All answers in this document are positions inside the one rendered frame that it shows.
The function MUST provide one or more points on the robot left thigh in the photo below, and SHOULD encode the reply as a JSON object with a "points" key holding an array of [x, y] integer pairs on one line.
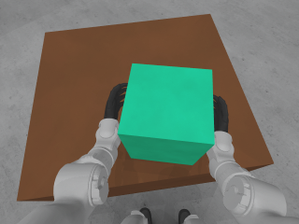
{"points": [[135, 219]]}

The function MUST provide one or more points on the right robot upper arm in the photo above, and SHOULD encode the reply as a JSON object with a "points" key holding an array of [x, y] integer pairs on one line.
{"points": [[253, 201]]}

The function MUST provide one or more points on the right robot hand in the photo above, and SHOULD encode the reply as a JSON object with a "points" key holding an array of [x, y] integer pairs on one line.
{"points": [[220, 114]]}

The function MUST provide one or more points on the robot left forearm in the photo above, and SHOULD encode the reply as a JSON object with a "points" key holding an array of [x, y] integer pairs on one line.
{"points": [[105, 150]]}

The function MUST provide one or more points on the carton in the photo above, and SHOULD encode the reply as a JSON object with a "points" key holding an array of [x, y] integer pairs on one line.
{"points": [[168, 113]]}

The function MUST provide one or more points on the robot right shin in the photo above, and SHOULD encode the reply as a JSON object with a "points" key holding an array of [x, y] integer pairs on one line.
{"points": [[191, 216]]}

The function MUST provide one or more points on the left robot hand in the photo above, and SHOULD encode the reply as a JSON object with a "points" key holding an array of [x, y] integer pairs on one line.
{"points": [[114, 103]]}

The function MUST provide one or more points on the robot right forearm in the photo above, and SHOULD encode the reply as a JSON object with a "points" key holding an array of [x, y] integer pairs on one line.
{"points": [[222, 165]]}

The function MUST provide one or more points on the pedestal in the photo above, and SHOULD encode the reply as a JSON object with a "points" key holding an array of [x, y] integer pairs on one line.
{"points": [[80, 67]]}

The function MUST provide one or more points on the left robot upper arm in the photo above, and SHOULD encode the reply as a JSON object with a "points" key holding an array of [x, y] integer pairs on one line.
{"points": [[79, 188]]}

